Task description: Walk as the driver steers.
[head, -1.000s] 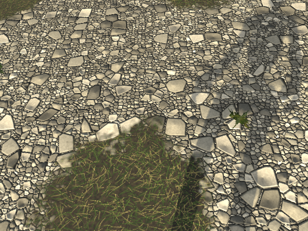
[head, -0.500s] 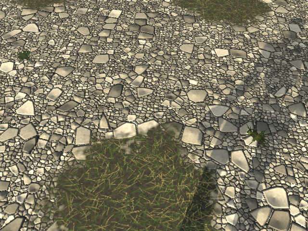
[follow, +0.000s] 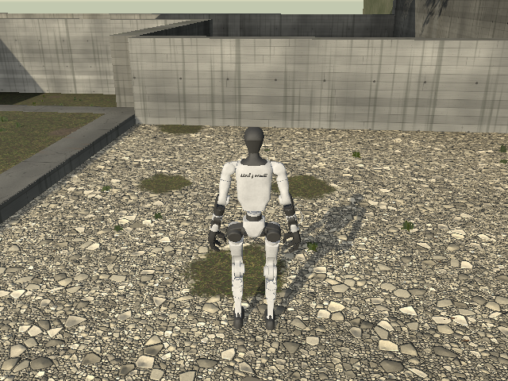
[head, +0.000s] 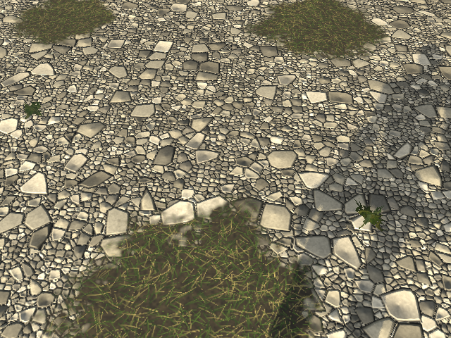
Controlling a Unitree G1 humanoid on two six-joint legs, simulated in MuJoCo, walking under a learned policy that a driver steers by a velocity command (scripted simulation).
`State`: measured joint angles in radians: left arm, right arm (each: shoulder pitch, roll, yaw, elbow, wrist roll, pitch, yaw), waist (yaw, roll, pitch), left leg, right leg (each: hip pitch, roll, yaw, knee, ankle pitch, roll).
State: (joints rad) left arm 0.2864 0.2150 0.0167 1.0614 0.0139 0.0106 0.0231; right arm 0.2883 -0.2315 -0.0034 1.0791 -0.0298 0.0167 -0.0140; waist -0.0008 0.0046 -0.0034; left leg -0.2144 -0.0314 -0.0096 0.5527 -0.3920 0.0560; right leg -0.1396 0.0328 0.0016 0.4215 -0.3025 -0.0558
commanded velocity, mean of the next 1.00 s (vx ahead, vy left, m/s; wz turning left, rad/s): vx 0.43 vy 0.00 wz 0.00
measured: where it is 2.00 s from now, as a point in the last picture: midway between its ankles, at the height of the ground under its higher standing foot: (222, 209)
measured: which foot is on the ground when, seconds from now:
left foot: down 0.00-0.64, up 0.66-1.00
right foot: down 0.00-0.16, up 0.18-0.60, down 0.62-1.00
